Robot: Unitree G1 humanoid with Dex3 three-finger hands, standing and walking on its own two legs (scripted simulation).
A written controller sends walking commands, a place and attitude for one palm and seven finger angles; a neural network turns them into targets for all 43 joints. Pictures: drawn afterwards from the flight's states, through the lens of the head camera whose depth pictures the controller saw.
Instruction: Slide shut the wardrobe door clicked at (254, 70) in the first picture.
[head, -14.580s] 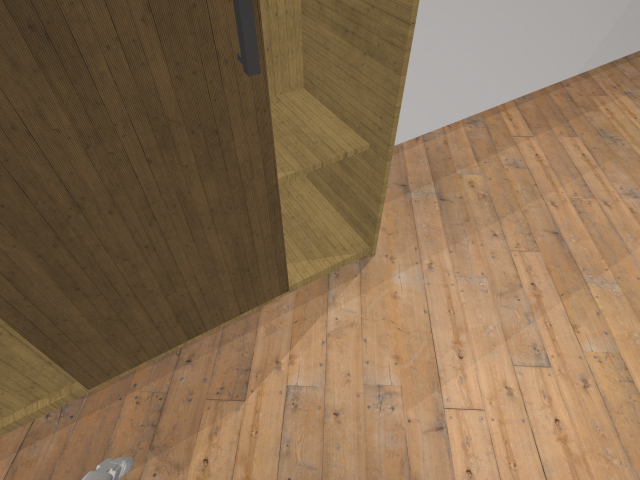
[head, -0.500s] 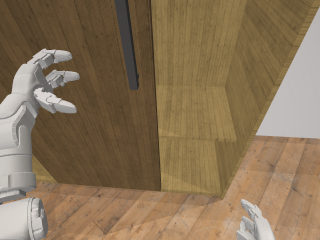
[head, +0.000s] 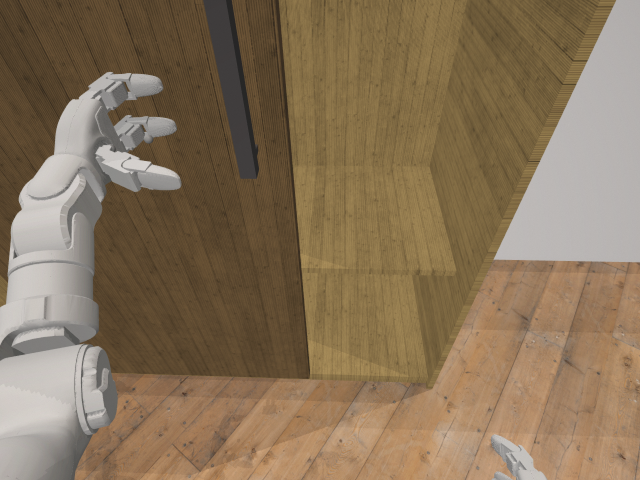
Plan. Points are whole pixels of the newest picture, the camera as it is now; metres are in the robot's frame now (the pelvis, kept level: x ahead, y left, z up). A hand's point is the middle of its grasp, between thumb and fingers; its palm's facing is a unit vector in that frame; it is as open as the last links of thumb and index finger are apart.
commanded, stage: move the hooked fingers beside the handle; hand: left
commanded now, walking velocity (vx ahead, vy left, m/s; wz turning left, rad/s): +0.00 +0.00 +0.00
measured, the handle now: (237, 81) +0.53 +0.13 +0.26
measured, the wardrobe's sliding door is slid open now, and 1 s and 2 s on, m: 0.38 0.38 0.38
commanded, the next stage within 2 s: feel for the door with the fingertips in 1.10 s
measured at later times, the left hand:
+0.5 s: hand (182, 124) +0.47 +0.20 +0.23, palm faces +0.04 -1.00 -0.04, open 14.0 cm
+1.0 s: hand (190, 121) +0.47 +0.18 +0.23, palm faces +0.03 -1.00 -0.01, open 14.0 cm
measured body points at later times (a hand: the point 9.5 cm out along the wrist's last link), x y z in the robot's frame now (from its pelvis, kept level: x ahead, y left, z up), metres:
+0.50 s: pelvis +0.00 +0.00 +0.00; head +0.02 -0.01 +0.45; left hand +0.47 +0.25 +0.23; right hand +0.04 -0.27 -0.12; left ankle -0.03 +0.12 -0.74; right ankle -0.01 -0.12 -0.74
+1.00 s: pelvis +0.00 +0.00 +0.00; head +0.02 -0.01 +0.45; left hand +0.47 +0.24 +0.24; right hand +0.09 -0.26 -0.11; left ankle -0.03 +0.12 -0.74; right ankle -0.01 -0.12 -0.74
